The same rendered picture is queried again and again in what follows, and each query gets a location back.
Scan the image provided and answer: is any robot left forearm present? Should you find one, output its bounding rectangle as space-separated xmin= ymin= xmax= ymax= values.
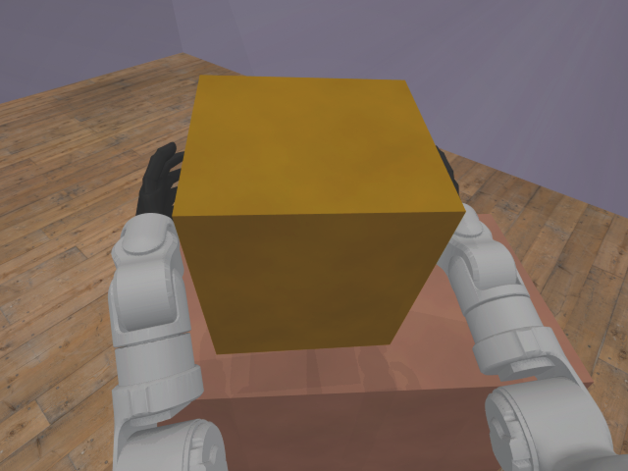
xmin=108 ymin=213 xmax=204 ymax=471

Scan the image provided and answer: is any pedestal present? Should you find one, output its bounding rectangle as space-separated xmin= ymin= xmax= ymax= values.
xmin=157 ymin=214 xmax=594 ymax=471

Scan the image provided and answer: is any robot right forearm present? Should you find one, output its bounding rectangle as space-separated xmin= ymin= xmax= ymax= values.
xmin=437 ymin=203 xmax=613 ymax=449

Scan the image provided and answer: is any right robot hand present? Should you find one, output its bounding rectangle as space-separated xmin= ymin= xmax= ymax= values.
xmin=436 ymin=145 xmax=461 ymax=200

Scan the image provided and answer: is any robot right upper arm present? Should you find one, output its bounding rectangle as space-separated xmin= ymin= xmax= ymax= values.
xmin=485 ymin=376 xmax=628 ymax=471

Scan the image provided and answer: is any robot left upper arm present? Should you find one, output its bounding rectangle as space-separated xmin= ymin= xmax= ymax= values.
xmin=116 ymin=419 xmax=228 ymax=471

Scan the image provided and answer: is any left robot hand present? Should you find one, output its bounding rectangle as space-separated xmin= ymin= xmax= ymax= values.
xmin=135 ymin=142 xmax=184 ymax=222

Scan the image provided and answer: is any carton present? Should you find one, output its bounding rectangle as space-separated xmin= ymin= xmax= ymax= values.
xmin=172 ymin=75 xmax=466 ymax=354

